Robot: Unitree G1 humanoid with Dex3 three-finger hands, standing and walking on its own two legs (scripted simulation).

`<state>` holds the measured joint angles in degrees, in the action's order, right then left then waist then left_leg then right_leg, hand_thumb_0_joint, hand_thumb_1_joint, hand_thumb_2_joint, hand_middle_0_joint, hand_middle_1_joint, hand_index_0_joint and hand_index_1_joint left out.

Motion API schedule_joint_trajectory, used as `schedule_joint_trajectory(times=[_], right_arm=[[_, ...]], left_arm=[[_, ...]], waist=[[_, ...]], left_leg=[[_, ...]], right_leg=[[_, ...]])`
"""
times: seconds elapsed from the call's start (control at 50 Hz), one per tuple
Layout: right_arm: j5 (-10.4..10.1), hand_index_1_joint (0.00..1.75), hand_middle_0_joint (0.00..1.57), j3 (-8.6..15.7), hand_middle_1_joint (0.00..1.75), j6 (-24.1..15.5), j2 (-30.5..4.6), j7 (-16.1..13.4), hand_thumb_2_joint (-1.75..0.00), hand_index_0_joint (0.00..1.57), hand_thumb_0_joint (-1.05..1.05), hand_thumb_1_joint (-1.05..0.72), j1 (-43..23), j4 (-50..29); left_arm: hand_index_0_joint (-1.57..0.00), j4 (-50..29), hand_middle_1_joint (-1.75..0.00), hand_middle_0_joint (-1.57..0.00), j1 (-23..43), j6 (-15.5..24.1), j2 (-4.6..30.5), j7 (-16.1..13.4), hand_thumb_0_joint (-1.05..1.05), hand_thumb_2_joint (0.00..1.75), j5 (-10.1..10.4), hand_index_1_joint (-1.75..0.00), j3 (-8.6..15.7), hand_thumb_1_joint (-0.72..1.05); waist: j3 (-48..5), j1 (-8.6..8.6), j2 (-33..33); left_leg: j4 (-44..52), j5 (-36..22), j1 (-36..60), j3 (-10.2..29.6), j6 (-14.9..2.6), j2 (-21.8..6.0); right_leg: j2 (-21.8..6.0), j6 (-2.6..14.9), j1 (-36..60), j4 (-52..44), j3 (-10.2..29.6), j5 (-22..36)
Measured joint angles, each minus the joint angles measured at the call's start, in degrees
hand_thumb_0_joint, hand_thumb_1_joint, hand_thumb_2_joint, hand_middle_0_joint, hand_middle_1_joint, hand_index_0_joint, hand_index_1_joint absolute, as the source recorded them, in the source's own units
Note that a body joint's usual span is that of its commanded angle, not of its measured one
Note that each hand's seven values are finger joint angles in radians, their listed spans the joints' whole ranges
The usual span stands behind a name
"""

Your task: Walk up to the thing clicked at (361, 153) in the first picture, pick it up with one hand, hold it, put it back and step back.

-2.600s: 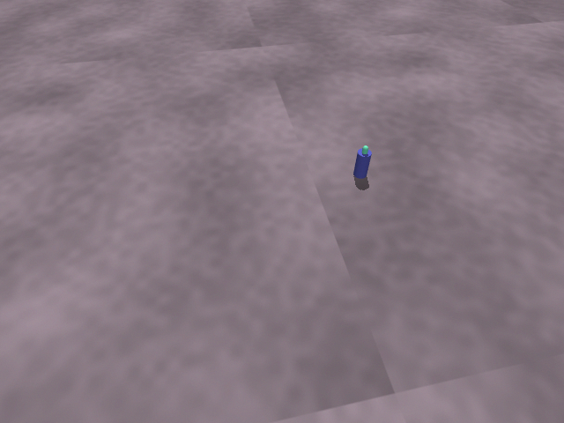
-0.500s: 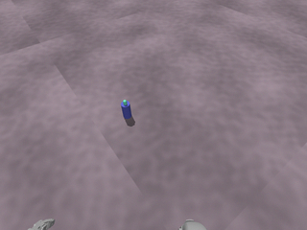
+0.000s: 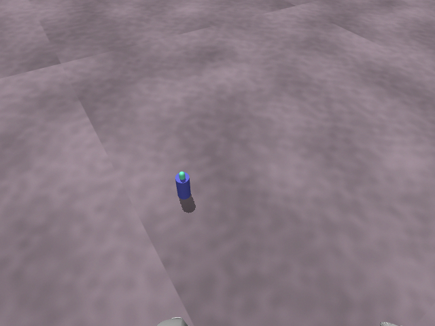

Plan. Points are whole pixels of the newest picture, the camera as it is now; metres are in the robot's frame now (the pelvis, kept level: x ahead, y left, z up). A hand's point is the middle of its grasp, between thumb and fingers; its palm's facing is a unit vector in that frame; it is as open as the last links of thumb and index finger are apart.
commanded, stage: walk up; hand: left
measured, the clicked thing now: (183, 183) +0.86 +0.22 -0.66
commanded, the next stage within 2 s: none
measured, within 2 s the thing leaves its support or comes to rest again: neither
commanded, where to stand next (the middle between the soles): +0.51 +0.01 m, yaw +1 degrees
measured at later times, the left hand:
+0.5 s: hand (117, 250) +0.28 +0.25 -0.10, palm faces -0.02 -0.91 -0.42, open 7.3 cm
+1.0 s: hand (124, 200) +0.42 +0.28 -0.13, palm faces -0.06 -0.93 -0.36, open 7.4 cm
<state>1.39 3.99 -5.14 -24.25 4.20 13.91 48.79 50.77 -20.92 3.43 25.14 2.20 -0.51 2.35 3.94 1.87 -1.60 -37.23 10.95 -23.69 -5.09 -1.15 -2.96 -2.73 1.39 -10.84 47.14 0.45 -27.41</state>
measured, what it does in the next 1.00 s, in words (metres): walks ahead: right foot, then left foot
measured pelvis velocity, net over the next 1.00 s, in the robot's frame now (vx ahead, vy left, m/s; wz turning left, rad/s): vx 0.37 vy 0.00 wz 0.01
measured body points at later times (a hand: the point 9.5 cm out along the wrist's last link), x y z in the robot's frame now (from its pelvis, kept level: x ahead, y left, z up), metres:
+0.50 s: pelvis +0.19 -0.03 +0.01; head +0.21 -0.06 +0.46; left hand +0.28 +0.29 -0.07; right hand +0.24 -0.35 -0.12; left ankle +0.15 +0.11 -0.65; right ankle +0.25 -0.14 -0.72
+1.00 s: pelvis +0.37 +0.00 +0.01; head +0.39 +0.01 +0.46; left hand +0.43 +0.33 -0.10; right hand +0.42 -0.32 -0.09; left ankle +0.38 +0.13 -0.72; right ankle +0.44 -0.14 -0.68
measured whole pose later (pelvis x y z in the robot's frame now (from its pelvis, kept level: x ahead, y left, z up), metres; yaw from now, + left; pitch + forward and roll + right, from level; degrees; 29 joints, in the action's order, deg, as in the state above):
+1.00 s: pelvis +0.37 +0.00 +0.01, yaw +1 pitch -2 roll +1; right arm 0.5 2.1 -4.2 -23.6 2.6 18.7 48.7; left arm 51.4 -16.3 2.6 24.6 2.5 -0.6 2.2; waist 4.7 -1.1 -2.3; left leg -32.5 16.4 -13.7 -4.8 -1.0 -2.1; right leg -4.9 1.0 -27.6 49.7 -1.2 -19.7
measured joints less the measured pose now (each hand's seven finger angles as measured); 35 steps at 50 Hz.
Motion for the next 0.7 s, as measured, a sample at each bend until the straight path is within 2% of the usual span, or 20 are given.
schedule_joint_trajectory(times=[0.06, 0.1, 0.2, 0.3, 0.36, 0.4, 0.44, 0.48, 0.52, 0.62, 0.7], right_arm=[[-1.2, 0.3, 0.21, -0.4, 0.3, -0.3, 1.0, -0.6, -0.89, 0.21, 0.0, -0.9, 0.3, -1.2], [-1.5, 0.3, 0.21, -1.0, 0.3, -0.3, 1.6, -1.0, -0.89, 0.21, 0.0, -0.9, 1.2, -1.4], [-1.2, 0.3, 0.21, -1.7, 0.3, 0.0, 1.3, -1.0, -0.89, 0.21, 0.0, -0.9, 3.9, -1.2], [-1.3, 0.3, 0.21, -1.5, 0.3, 0.6, -0.2, -0.8, -0.89, 0.21, 0.0, -0.9, 6.4, -0.5], [-1.4, 0.3, 0.21, -1.4, 0.3, 1.5, -0.8, -0.9, -0.89, 0.21, 0.0, -0.9, 7.5, -0.2], [-1.5, 0.3, 0.21, -1.3, 0.3, 2.2, -1.2, -1.4, -0.89, 0.21, 0.0, -0.9, 7.3, 0.4], [-1.5, 0.3, 0.21, -1.7, 0.3, 3.2, -0.8, -1.8, -0.89, 0.21, 0.01, -0.9, 6.2, 1.3], [-1.9, 0.3, 0.21, -1.9, 0.3, 3.4, -0.8, -1.9, -0.89, 0.2, 0.01, -0.9, 5.1, 1.7], [-1.9, 0.3, 0.21, -1.8, 0.3, 3.2, -0.9, -1.6, -0.89, 0.2, 0.01, -0.9, 4.1, 1.6], [-1.0, 0.3, 0.21, -1.2, 0.3, 2.9, -0.4, -0.2, -0.89, 0.2, 0.0, -0.9, 2.6, 1.0], [-0.7, 0.3, 0.21, -0.7, 0.3, 2.6, -0.2, 0.4, -0.89, 0.2, 0.0, -0.9, 1.9, 1.3]], left_arm=[[-0.21, 1.3, -0.3, -0.2, 1.3, -0.8, 0.1, -0.5, 0.0, 0.9, 0.2, -0.3, -0.7, 0.9], [-0.21, 1.4, -0.3, -0.2, 2.0, -0.5, 0.4, -0.3, 0.01, 0.9, 0.4, -0.3, -0.7, 0.9], [-0.21, 0.8, -0.3, -0.2, 3.7, -0.6, 0.2, 1.1, 0.0, 0.9, 0.0, -0.3, -0.1, 0.9], [-0.21, 0.6, -0.3, -0.2, 5.4, -0.6, -0.6, 2.0, 0.0, 0.9, -0.4, -0.3, 0.4, 0.9], [-0.21, 0.4, -0.3, -0.2, 5.8, 0.2, -0.5, 1.8, 0.0, 0.9, -0.6, -0.3, 0.8, 0.9], [-0.21, 0.2, -0.3, -0.2, 6.7, 1.1, -1.2, 1.1, 0.0, 0.9, -0.8, -0.3, 1.2, 0.9], [-0.21, -0.8, -0.3, -0.2, 6.9, 1.8, -1.6, 0.7, 0.0, 0.9, -0.3, -0.3, 0.9, 0.9], [-0.21, -1.4, -0.3, -0.2, 6.6, 2.0, -2.5, 0.3, 0.0, 0.9, 0.1, -0.3, 0.3, 0.9], [-0.21, -1.7, -0.3, -0.2, 6.0, 1.9, -3.0, 0.0, 0.0, 0.9, 0.1, -0.3, -0.2, 0.9], [-0.21, -2.2, -0.3, -0.2, 3.9, 1.7, -2.4, 0.1, 0.0, 0.9, -0.5, -0.3, -0.3, 0.9], [-0.21, -2.2, -0.3, -0.2, 2.3, 1.3, -1.0, 0.2, 0.0, 0.9, -0.6, -0.3, -0.1, 0.9]], waist=[[0.6, -1.17, -0.8], [0.7, -1.48, -1.8], [0.5, -2.27, -1.8], [0.0, -3.38, 0.4], [-0.6, -3.5, 1.7], [-0.1, -3.29, 4.3], [0.1, -2.39, 4.3], [0.3, -1.65, 4.9], [0.2, -1.27, 5.4], [0.0, -0.52, 5.0], [-0.2, 0.1, 3.6]], left_leg=[[0.5, 2.6, 3.0, -0.5, -0.35, 0.2], [3.3, 2.7, 6.0, -1.1, -0.34, 0.6], [8.2, 3.7, 11.7, -1.8, -0.59, 1.3], [8.1, 7.5, 15.1, -1.6, 0.46, 1.0], [3.5, 12.4, 15.8, -1.3, 1.6, 0.0], [-6.0, 15.4, 13.1, 1.1, 0.25, -1.9], [-18.2, 17.0, 8.2, 3.6, -0.47, 0.4], [-24.6, 15.4, 3.6, 5.0, -0.79, 1.7], [-24.1, 12.8, 0.2, 5.4, -0.56, 1.3], [-12.1, 8.6, -3.8, 4.6, 0.65, -1.0], [-2.3, 4.0, -2.4, 3.7, 0.74, -1.7]], right_leg=[[2.1, 1.17, -8.3, 15.6, 2.3, 2.2], [1.3, 1.12, -12.5, 16.7, 1.7, 5.1], [-2.1, -0.61, -17.7, 5.8, -0.7, 9.3], [-2.8, -0.55, -16.3, -7.2, -1.6, 15.1], [-1.4, -0.21, -12.1, -13.4, -2.7, 17.7], [0.5, -0.48, -11.3, -11.1, -4.2, 16.1], [0.3, -0.12, -10.5, -9.7, -4.1, 13.8], [0.2, 0.11, -8.3, -11.6, -4.2, 13.4], [0.3, 0.09, -5.9, -14.3, -4.5, 13.6], [0.3, 0.06, -1.9, -17.4, -5.3, 12.1], [-0.3, -0.96, 0.3, -16.0, -5.7, 8.5]])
